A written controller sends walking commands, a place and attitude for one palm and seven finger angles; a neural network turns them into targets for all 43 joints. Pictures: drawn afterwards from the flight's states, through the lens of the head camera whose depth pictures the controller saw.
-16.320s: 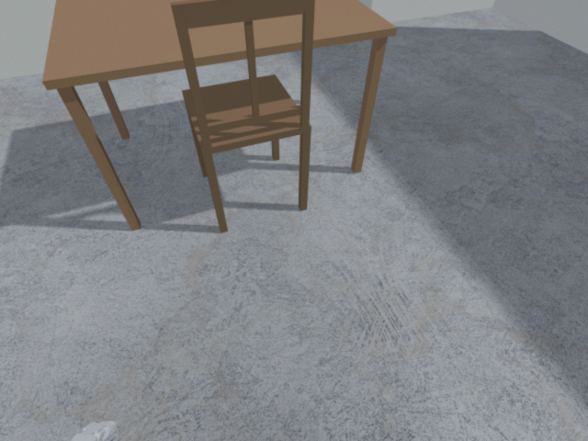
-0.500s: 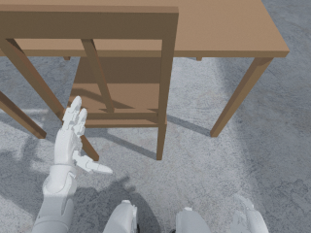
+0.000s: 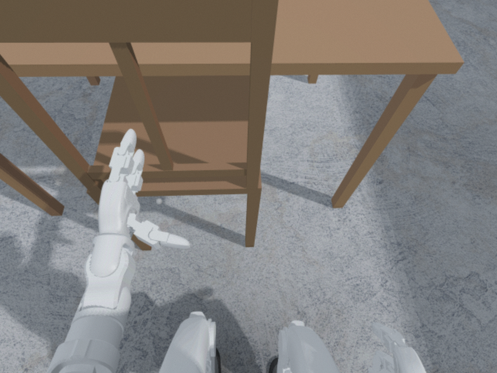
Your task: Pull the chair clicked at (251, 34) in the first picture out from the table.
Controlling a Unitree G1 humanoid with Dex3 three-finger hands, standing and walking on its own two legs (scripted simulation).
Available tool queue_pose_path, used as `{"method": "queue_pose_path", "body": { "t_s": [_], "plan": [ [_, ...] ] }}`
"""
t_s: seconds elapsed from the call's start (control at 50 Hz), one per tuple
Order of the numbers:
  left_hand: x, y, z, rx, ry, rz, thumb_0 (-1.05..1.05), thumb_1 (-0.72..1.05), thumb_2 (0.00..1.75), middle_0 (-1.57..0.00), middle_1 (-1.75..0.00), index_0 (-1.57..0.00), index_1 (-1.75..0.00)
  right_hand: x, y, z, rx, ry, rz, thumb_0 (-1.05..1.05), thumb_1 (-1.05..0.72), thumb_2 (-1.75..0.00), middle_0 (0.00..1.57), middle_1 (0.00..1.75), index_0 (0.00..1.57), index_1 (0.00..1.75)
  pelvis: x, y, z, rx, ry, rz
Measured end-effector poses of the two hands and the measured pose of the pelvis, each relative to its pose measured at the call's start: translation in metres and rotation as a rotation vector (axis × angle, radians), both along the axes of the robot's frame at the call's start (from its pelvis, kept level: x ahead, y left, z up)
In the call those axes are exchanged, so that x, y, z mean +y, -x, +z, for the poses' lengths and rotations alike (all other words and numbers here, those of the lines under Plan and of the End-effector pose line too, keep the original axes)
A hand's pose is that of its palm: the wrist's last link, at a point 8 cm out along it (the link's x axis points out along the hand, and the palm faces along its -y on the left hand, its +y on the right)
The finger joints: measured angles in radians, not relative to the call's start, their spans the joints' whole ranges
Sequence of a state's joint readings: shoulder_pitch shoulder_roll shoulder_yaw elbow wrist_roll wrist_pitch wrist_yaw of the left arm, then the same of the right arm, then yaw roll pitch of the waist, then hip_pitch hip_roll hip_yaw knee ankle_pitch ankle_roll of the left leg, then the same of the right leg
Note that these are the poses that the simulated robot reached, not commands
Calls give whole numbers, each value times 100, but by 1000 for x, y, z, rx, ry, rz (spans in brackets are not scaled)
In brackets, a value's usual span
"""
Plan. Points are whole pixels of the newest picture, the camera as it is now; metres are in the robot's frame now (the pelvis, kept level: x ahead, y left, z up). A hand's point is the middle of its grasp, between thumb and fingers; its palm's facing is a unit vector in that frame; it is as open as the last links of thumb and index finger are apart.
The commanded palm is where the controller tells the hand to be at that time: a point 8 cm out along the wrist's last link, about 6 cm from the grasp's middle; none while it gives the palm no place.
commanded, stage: aim the fingers beside a spindle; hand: left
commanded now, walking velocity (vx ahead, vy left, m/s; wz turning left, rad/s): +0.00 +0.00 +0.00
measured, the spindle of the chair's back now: (149, 119) +0.52 +0.18 +0.05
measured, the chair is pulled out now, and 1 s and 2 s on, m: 0.00 0.00 0.00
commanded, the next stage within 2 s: push the fingers through the gap in 0.54 s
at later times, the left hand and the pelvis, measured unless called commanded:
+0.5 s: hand (151, 207) +0.36 +0.16 +0.02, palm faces +0.03 -1.00 -0.02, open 16.9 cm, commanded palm +0.34 +0.21 +0.02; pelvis +0.00 +0.01 +0.00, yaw +0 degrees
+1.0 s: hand (159, 184) +0.40 +0.15 +0.03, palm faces +0.04 -1.00 -0.04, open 16.9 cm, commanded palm +0.38 +0.20 +0.02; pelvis +0.00 +0.01 +0.00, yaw +0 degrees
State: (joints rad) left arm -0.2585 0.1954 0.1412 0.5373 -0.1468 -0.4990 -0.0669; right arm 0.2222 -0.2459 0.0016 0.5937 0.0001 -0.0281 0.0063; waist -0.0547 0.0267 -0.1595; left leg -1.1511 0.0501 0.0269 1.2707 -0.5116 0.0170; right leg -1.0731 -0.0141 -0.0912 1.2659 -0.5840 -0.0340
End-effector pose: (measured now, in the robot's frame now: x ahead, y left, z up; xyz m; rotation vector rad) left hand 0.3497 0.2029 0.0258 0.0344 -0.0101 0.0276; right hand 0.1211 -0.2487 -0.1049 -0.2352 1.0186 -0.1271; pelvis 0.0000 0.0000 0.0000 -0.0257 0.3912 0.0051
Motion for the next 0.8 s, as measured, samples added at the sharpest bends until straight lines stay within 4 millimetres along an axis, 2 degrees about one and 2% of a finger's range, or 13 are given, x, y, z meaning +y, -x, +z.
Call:
{"method": "queue_pose_path", "body": {
  "t_s": [0.1,0.24,0.58,0.7,0.8],
  "plan": [
    [2,-4,-4,9,3,9,-1,-50,30,-6,-8,-7,-8,0,6,-2,19,0,-15,1,-90,-90,20,30,20,30,1,0,-1,6,-1,-6],
    [12,2,0,5,-1,19,-1,-50,30,-6,-8,-7,-8,2,7,1,28,-5,-19,1,-90,-90,20,30,20,30,3,-2,2,2,1,-6],
    [10,11,-1,-8,12,4,-1,-50,30,-6,-8,-6,-8,9,-10,5,-18,3,13,0,-90,-90,20,30,20,30,9,0,1,-4,10,0],
    [4,7,-2,-6,8,-5,-1,-51,30,-6,-8,-6,-8,13,-11,2,-16,-2,23,0,-90,-90,20,30,20,30,10,2,-1,-2,11,4],
    [1,-6,-2,-13,4,-2,-1,-51,30,-6,-8,-6,-8,13,-6,-1,-1,-2,17,0,-90,-90,20,30,20,30,9,3,-3,4,10,3]
  ]
}}
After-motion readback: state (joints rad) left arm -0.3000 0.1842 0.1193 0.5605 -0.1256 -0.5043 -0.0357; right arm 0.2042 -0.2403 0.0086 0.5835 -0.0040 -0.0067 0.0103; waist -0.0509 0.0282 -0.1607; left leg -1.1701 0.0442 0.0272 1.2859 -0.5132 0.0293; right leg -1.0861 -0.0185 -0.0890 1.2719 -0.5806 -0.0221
